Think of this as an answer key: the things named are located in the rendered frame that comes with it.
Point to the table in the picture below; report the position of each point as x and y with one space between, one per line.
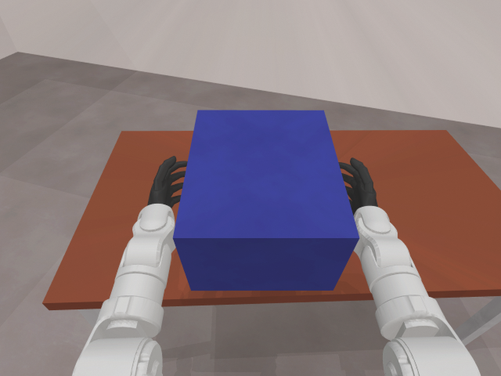
446 211

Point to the robot left forearm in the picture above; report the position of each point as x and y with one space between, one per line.
134 307

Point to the left robot hand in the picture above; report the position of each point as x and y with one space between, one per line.
162 190

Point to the robot right forearm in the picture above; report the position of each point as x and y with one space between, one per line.
404 308

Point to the right robot upper arm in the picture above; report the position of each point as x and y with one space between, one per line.
427 356

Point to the carton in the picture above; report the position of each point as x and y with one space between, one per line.
264 205

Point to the left robot upper arm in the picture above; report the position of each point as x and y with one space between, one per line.
121 357

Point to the right robot hand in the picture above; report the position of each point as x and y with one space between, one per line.
363 193

